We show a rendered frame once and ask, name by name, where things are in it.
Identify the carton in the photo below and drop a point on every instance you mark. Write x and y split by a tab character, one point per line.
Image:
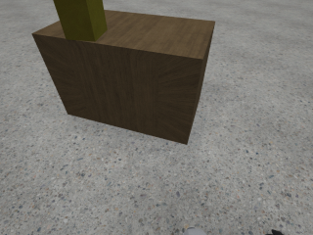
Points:
82	20

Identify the pedestal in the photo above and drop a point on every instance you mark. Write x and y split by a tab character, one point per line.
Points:
144	74

